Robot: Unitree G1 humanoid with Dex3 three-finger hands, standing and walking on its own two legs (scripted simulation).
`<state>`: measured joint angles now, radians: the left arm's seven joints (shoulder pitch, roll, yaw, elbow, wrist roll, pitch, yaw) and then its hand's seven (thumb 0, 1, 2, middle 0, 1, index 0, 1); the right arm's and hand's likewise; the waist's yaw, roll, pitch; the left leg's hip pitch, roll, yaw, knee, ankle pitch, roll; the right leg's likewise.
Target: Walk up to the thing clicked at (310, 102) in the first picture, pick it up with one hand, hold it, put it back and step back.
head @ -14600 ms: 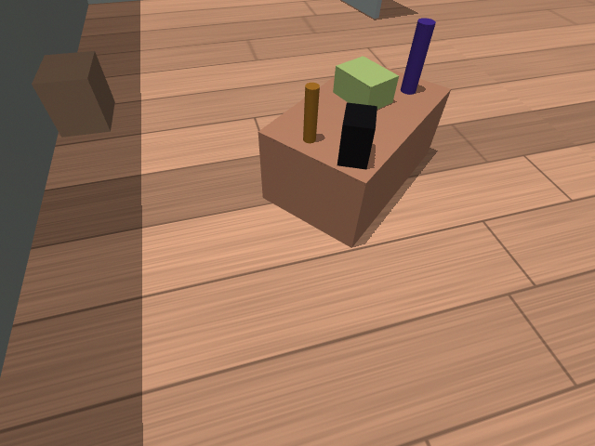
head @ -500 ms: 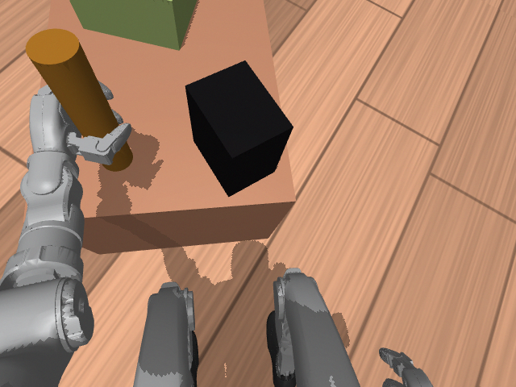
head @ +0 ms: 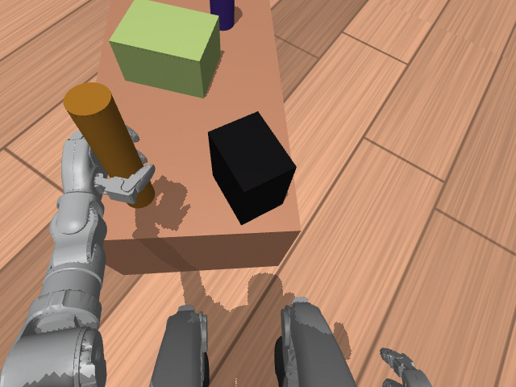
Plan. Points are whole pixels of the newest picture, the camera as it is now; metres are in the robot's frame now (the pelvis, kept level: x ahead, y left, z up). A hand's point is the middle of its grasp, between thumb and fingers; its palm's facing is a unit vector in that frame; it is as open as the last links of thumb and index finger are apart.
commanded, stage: lift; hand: left
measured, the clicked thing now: (119, 157) +0.44 +0.18 +0.03
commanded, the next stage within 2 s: hold in 1.02 s
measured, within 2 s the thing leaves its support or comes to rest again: neither
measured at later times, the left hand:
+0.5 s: hand (100, 170) +0.38 +0.18 +0.10, palm faces +0.08 -1.00 -0.01, open 8.0 cm
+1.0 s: hand (88, 167) +0.36 +0.17 +0.14, palm faces +0.07 -1.00 +0.00, open 8.0 cm
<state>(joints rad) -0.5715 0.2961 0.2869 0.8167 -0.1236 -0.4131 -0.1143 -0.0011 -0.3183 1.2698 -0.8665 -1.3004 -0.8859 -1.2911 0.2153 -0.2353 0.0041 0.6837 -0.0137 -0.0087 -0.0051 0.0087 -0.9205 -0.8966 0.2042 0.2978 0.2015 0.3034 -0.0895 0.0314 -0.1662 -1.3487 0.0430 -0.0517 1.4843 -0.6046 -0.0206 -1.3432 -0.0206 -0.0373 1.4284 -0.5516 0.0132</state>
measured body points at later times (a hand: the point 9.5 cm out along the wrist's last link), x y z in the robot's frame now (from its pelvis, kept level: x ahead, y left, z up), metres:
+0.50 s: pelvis +0.02 +0.00 +0.08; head +0.10 +0.01 +0.52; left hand +0.37 +0.23 +0.11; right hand +0.15 -0.25 -0.04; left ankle +0.04 +0.13 -0.58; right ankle +0.06 -0.13 -0.58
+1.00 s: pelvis +0.03 +0.00 +0.11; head +0.09 +0.00 +0.55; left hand +0.36 +0.22 +0.14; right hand +0.16 -0.25 +0.00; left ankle +0.04 +0.13 -0.58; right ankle +0.06 -0.13 -0.58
